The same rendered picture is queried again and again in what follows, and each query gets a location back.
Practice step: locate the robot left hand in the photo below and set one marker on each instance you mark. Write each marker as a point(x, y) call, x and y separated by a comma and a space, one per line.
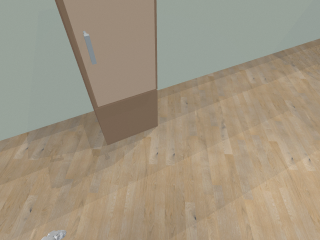
point(55, 235)

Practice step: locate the cupboard door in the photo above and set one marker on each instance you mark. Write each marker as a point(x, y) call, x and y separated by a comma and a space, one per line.
point(122, 34)

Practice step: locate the handle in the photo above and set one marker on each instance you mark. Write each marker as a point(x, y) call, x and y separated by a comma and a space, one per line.
point(89, 47)

